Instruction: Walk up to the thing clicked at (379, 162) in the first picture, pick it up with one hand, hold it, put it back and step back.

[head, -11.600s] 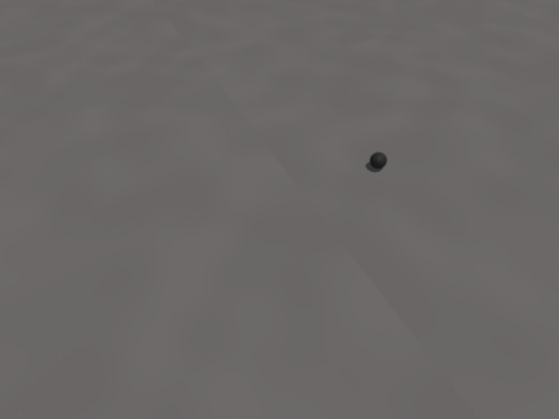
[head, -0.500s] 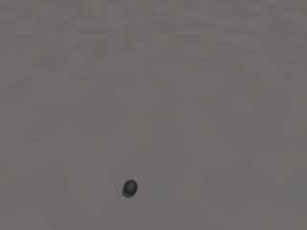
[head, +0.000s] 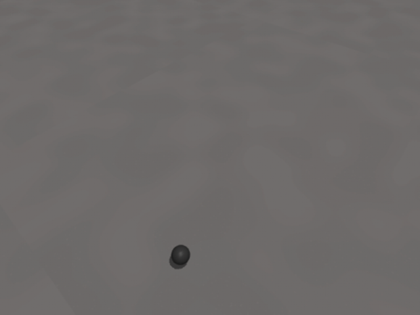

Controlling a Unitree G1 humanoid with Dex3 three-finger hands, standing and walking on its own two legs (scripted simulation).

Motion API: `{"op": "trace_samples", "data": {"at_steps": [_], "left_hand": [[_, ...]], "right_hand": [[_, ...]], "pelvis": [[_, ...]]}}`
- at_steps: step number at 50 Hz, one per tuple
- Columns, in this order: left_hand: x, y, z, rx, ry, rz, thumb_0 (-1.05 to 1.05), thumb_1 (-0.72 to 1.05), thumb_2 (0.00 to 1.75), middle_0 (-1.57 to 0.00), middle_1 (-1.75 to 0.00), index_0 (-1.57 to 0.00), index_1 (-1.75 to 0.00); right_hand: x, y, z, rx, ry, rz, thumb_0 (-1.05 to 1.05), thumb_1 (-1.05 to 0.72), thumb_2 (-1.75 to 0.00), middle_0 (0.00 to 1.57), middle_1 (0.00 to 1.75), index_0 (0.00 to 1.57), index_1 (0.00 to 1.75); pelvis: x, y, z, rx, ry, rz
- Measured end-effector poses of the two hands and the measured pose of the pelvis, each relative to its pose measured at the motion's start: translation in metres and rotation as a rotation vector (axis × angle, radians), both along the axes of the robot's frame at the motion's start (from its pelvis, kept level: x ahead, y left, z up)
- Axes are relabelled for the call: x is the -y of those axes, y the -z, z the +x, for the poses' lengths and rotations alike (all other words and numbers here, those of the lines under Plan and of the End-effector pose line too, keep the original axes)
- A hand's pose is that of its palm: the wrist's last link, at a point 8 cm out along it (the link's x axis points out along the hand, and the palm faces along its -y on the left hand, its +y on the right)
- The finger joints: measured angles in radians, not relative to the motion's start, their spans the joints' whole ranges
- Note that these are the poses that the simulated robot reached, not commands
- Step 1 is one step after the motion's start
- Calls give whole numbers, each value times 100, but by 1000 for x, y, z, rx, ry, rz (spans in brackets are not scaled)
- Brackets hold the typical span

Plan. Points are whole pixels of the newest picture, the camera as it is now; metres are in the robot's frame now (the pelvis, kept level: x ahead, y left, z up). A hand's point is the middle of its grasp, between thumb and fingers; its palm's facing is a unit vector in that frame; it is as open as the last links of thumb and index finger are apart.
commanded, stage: stand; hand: left
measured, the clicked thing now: (180, 254) +0.50 +0.18 -0.74
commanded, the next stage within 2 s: walk up in 0.22 s
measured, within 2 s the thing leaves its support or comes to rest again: neither
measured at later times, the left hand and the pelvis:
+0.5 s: hand out of the picture +0.09 +0.24 -0.16, palm faces -0.05 -0.91 -0.40, open 7.4 cm; pelvis +0.04 -0.04 -0.02, yaw -2 degrees
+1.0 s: hand (133, 287) +0.21 +0.20 -0.17, palm faces -0.01 -0.94 -0.34, open 7.4 cm; pelvis +0.11 -0.05 -0.01, yaw -1 degrees
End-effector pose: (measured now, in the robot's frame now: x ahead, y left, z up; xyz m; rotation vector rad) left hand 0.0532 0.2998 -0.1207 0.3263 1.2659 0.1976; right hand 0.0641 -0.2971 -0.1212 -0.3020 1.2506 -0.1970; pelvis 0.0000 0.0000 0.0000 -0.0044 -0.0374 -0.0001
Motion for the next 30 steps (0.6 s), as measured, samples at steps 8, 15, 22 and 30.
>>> {"op": "trace_samples", "data": {"at_steps": [8, 15, 22, 30], "left_hand": [[1, 0, 4, 6, 0, -3, 0, 90, 90, -20, -30, -20, -29], [-1, 1, 12, 29, 4, -8, 0, 90, 90, -21, -30, -20, -29], [7, -4, 28, 11, 24, 33, 0, 90, 90, -20, -30, -20, -29], [42, -13, 36, -4, 1, 59, 0, 90, 90, -20, -30, -20, -29]], "right_hand": [[0, -1, 4, 4, -2, -2, 1, -90, -90, 20, 30, 21, 30], [5, -3, 8, 49, 1, -4, 1, -90, -90, 20, 30, 21, 30], [44, -1, -7, 23, 41, -30, 1, -90, -90, 20, 30, 21, 30], [77, 12, 15, -46, 57, -28, 1, -91, -90, 20, 30, 20, 30]], "pelvis": [[0, 0, 3, 1, -1, -1], [3, 3, 9, 5, 14, 7], [30, 8, 26, 7, 36, 28], [54, 8, 57, 16, 40, 6]]}}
